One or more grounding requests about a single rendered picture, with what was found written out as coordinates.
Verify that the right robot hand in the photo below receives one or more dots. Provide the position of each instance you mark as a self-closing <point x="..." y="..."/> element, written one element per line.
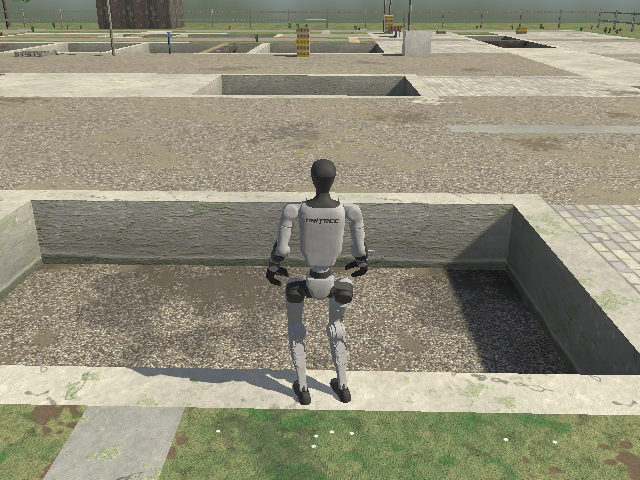
<point x="360" y="272"/>

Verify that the right robot shin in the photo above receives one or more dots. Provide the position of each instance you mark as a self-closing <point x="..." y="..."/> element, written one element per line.
<point x="339" y="357"/>

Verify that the left robot forearm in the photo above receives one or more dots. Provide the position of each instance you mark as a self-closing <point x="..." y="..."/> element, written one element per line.
<point x="275" y="261"/>

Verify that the right robot forearm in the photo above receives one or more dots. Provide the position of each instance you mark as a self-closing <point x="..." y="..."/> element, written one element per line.
<point x="362" y="261"/>

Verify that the right robot upper arm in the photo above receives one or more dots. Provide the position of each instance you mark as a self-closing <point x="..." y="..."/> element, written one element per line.
<point x="353" y="214"/>

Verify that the robot right foot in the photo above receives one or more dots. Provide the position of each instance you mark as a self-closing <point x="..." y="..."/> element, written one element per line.
<point x="344" y="394"/>

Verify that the left robot upper arm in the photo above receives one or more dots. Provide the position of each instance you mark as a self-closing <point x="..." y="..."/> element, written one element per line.
<point x="290" y="212"/>

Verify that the left robot hand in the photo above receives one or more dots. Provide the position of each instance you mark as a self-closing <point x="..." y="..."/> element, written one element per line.
<point x="270" y="275"/>

